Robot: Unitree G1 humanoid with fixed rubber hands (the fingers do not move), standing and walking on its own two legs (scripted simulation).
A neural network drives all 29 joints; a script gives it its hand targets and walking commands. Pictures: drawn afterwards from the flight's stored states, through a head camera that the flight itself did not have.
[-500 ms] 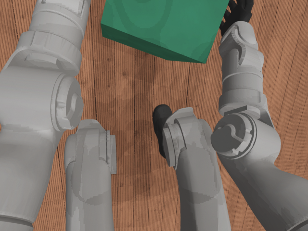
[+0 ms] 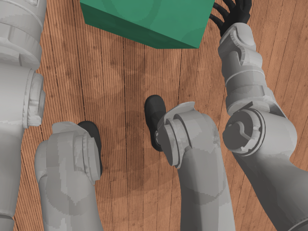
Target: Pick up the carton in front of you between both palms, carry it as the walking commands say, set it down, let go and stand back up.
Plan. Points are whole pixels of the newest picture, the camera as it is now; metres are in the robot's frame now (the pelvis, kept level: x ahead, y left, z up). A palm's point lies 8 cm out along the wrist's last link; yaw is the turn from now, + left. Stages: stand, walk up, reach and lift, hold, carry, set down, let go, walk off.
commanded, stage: set down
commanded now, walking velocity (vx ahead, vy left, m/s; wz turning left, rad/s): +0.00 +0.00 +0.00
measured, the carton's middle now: out of the picture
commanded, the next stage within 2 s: let go in 1.10 s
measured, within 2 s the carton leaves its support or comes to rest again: neither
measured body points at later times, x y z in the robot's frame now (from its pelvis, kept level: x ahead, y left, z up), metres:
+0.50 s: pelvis +0.00 -0.01 +0.07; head +0.35 -0.01 +0.34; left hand +0.63 +0.12 -0.06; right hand +0.49 -0.24 -0.06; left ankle +0.08 +0.10 -0.35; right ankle +0.14 -0.13 -0.35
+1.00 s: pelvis +0.02 +0.00 +0.19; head +0.35 +0.02 +0.50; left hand +0.63 +0.13 +0.09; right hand +0.49 -0.24 +0.09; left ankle +0.07 +0.10 -0.35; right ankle +0.14 -0.13 -0.35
